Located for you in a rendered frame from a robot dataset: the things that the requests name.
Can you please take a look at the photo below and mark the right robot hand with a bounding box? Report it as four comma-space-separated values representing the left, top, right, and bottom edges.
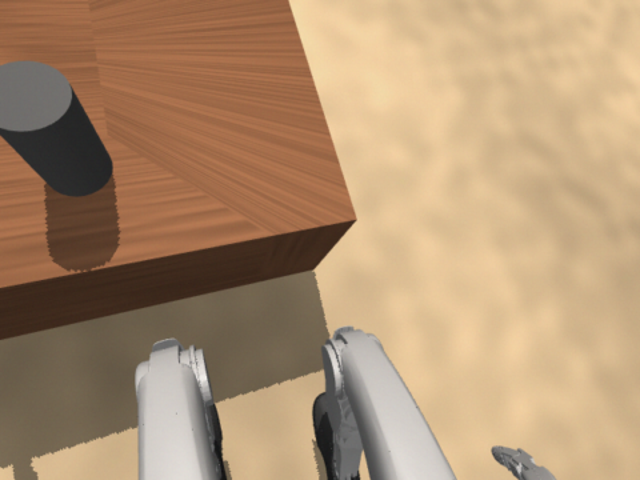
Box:
491, 446, 557, 480

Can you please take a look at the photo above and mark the left robot foot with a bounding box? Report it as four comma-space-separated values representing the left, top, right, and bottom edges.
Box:
209, 403, 227, 480

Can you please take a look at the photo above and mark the right robot foot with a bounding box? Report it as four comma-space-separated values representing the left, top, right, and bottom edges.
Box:
313, 392, 360, 480

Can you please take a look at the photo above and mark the can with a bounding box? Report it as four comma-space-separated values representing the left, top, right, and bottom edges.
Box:
0, 61, 113, 197

